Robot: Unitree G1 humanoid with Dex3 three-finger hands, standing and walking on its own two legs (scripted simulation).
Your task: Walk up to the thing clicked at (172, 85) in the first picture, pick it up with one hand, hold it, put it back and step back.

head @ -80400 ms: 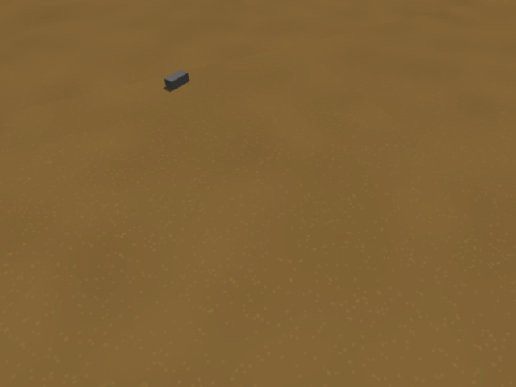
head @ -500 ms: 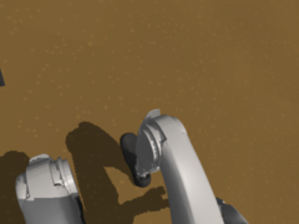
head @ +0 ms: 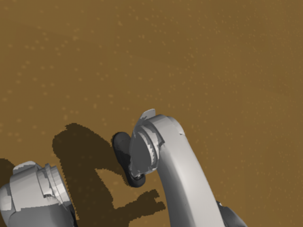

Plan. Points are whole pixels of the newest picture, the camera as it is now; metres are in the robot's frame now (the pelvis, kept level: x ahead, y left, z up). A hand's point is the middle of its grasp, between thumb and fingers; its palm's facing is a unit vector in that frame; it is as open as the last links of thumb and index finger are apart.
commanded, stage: rest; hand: left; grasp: from above
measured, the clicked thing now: out of the picture +0.54 +0.28 -0.26
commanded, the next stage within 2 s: open in 0.96 s
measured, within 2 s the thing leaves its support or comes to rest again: rests again in 0.98 s
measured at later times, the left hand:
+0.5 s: hand out of the picture +0.53 +0.26 -0.24, palm faces -0.47 -0.07 -0.88, open 10.6 cm
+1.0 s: hand out of the picture +0.53 +0.26 -0.25, palm faces -0.47 -0.08 -0.88, open 10.6 cm
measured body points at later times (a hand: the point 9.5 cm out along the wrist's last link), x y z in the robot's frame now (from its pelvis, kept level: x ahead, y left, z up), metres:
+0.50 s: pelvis +0.00 +0.00 +0.00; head +0.31 +0.10 +0.31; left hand +0.55 +0.26 -0.19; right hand +0.01 -0.26 -0.05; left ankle +0.06 +0.11 -0.30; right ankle +0.16 -0.13 -0.30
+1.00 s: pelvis +0.00 +0.00 +0.00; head +0.31 +0.11 +0.30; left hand +0.56 +0.26 -0.20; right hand +0.00 -0.25 -0.04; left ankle +0.06 +0.11 -0.30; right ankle +0.16 -0.13 -0.30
